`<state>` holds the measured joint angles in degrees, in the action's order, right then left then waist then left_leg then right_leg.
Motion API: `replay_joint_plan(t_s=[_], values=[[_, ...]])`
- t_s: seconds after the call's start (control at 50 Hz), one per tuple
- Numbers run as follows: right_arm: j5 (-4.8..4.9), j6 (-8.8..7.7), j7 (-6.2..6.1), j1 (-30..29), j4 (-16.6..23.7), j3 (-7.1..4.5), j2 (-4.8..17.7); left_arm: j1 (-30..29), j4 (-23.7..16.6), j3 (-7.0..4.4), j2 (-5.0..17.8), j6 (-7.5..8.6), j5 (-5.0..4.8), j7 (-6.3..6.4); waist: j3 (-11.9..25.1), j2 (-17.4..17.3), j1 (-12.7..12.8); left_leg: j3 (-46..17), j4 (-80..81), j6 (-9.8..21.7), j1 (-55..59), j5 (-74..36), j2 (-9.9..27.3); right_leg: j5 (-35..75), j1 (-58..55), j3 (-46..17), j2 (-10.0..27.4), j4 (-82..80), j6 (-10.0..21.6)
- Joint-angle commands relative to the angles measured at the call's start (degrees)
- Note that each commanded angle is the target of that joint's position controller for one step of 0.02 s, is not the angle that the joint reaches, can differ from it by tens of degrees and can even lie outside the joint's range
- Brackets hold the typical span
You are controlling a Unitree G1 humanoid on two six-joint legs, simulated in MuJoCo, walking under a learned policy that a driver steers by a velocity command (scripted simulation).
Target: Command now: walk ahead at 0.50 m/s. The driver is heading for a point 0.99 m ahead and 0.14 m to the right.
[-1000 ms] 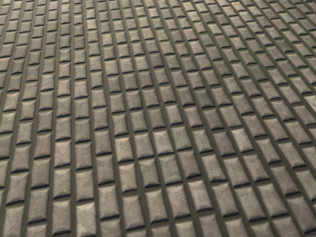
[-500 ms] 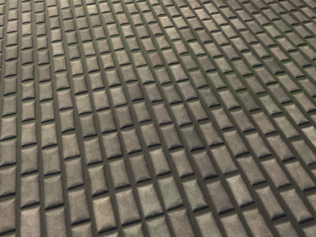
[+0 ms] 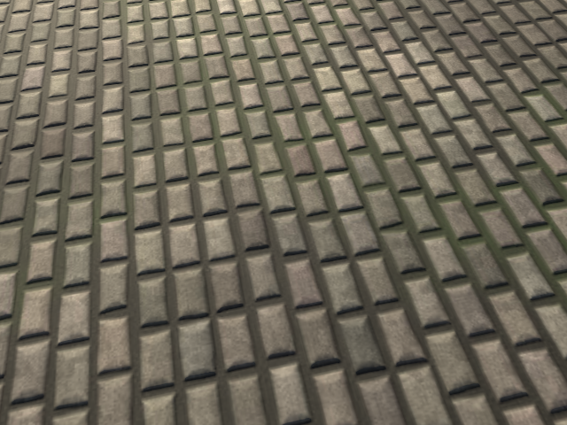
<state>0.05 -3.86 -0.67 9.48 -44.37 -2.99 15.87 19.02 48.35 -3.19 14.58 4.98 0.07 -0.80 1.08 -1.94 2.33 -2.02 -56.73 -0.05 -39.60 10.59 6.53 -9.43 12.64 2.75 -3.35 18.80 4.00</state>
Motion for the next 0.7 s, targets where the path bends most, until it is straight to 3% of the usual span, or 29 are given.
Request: replay_joint_plan(t_s=[0.02, 0.08, 0.16, 0.2, 0.22, 0.24, 0.26, 0.28, 0.3, 0.32, 0.34, 0.36, 0.38, 0.4, 0.46, 0.56, 0.64, 0.7], values=[[-0.04, -0.52, 0.32, -1.28, 3.15, 0.21, 0.82, -3.54, -3.72, -2.02, 8.38, 0.99, -0.60, 0.64, 0.01, 4.49, -1.93, -0.50, 10.70, -0.17, 2.65, -9.81, 0.86, 13.69, 0.86, -8.93, 14.21, -9.95, 9.33], [0.55, -0.79, 0.96, -7.05, 4.42, 0.39, 1.02, -0.34, -2.06, -2.40, 9.80, 0.59, -1.27, 0.69, -1.12, 4.78, 0.58, 0.87, 19.13, -0.17, 5.01, -14.60, -1.06, 10.64, -1.48, -7.48, 14.10, -9.45, 8.29], [0.92, -1.33, 1.98, -12.34, 6.71, 0.17, 2.23, 2.65, 0.06, -2.69, 10.48, -0.32, -1.57, 0.68, -2.58, 5.44, 2.23, 1.21, 25.19, 1.65, 4.09, -9.77, -2.40, 9.66, -8.94, -9.54, 17.05, -5.64, 7.42], [0.85, -1.71, 2.42, -10.77, 6.70, -0.25, 3.33, 2.15, 0.62, -2.96, 11.21, -0.93, -1.65, 0.92, -1.77, 6.56, 0.55, 2.24, 27.78, 3.30, 8.06, -5.82, -3.61, 14.25, -11.10, -9.94, 17.78, -2.12, 6.20], [0.58, -1.81, 2.37, -6.78, 5.54, -0.87, 4.28, 1.06, 0.58, -2.90, 11.24, -1.16, -1.74, 1.05, 0.28, 6.64, -2.01, 3.85, 29.96, 4.38, 14.47, -5.76, -5.21, 21.48, -10.87, -8.59, 16.42, 2.31, 5.11], [0.20, -1.82, 1.96, 1.16, 3.01, -2.24, 6.89, 0.97, 0.49, -2.34, 9.61, -1.22, -1.58, 1.16, 5.32, 5.51, -5.22, 3.86, 29.96, 6.11, 26.34, -6.41, -5.51, 27.00, -8.20, -6.04, 13.41, 11.33, 3.59], [-0.38, -1.73, 1.39, 12.30, 1.13, -3.67, 11.54, 0.25, -1.11, -1.09, 6.74, -0.94, -0.28, 1.28, 13.85, -0.61, -9.45, -7.94, 28.33, 10.32, 43.34, -10.17, 5.02, 15.33, 2.48, -2.46, 9.71, 28.92, 1.00], [-0.03, -1.28, 1.52, 14.93, -0.01, -4.44, 15.02, 6.15, -1.89, 0.51, 1.52, 0.34, -0.36, 0.88, 19.14, -15.32, -6.83, -32.59, 33.94, 19.06, 61.39, 0.12, 16.07, -18.05, 25.94, -2.09, 0.42, 47.42, -2.60], [0.55, -1.05, 1.50, 15.70, 0.42, -3.13, 9.78, 3.01, -1.23, -0.78, 6.95, 1.26, -1.12, 0.57, 18.52, -10.20, -9.18, -36.88, 37.62, 18.12, 61.10, 7.65, 15.37, -22.99, 32.96, -8.84, 2.84, 54.50, -2.26], [0.50, -1.05, 1.30, 11.67, 1.09, -2.44, 7.91, -1.94, -2.93, -1.43, 9.11, 1.78, -2.11, 0.35, 11.38, -7.29, -8.66, -29.29, 38.70, 15.93, 54.72, 6.78, 13.57, -17.89, 36.19, -8.22, 5.57, 55.64, -1.64], [0.15, -0.98, 1.33, 7.78, 1.81, -2.03, 6.91, -4.74, -3.54, -1.28, 8.38, 1.76, -1.86, 0.61, 7.25, -3.04, -6.96, -23.38, 39.99, 14.85, 46.93, 2.08, 11.42, -12.90, 34.35, -6.59, 8.17, 53.57, -1.68], [-0.21, -1.02, 1.53, 5.02, 2.00, -1.63, 5.33, -6.06, -3.80, -1.45, 7.78, 1.50, -0.97, 0.84, 3.81, -1.47, -5.36, -19.58, 42.05, 14.44, 39.99, -2.26, 9.63, -9.89, 31.97, -6.45, 9.61, 50.18, -2.00], [-0.70, -1.25, 1.63, 3.68, 2.03, -1.25, 4.12, -5.06, -3.79, -1.58, 7.02, 0.92, -0.83, 0.88, 2.91, -3.01, -3.28, -16.87, 43.69, 14.00, 35.57, -5.28, 8.28, -7.99, 28.34, -6.91, 10.83, 48.14, -2.18], [-0.59, -1.49, 1.76, 3.27, 1.78, -1.22, 3.64, -4.09, -3.52, -1.50, 6.03, 0.29, -0.89, 0.92, 2.40, -3.48, -2.28, -14.92, 45.29, 14.07, 33.11, -6.61, 7.40, -7.13, 26.33, -6.77, 11.08, 46.52, -2.51], [-0.08, -2.08, 1.42, 4.51, 0.34, -1.86, 5.51, -6.48, -4.39, -1.19, 4.40, -0.80, -0.37, 1.22, 0.27, -2.07, -1.60, -9.67, 48.02, 14.57, 30.21, -12.10, 6.72, -2.20, 27.36, -5.95, 11.45, 39.73, -4.01], [0.52, -1.54, 0.54, 8.07, -1.99, -2.37, 7.34, -15.48, -6.41, -0.30, 2.52, -0.47, -0.48, 0.44, -1.68, -1.70, -4.22, -2.73, 48.89, 12.02, 30.18, -12.85, 4.13, 11.83, 24.22, -4.14, 9.62, 21.82, -4.41], [1.18, -0.93, 0.47, 11.89, -4.38, -2.71, 8.23, -21.59, -8.46, -0.19, 3.19, -0.22, -1.09, -0.52, -3.43, -2.02, -6.42, -3.03, 46.92, 11.30, 34.91, -9.56, 6.18, 12.15, 23.20, -3.68, 8.14, 14.73, -3.63], [1.38, -0.20, 0.15, 11.81, -5.42, -3.19, 9.08, -21.87, -9.24, -0.54, 4.68, 0.26, -1.09, -1.34, -3.69, -2.84, -5.36, -4.12, 43.51, 10.10, 39.13, -11.88, 8.49, 6.49, 21.38, -3.54, 7.45, 11.59, -1.37]])
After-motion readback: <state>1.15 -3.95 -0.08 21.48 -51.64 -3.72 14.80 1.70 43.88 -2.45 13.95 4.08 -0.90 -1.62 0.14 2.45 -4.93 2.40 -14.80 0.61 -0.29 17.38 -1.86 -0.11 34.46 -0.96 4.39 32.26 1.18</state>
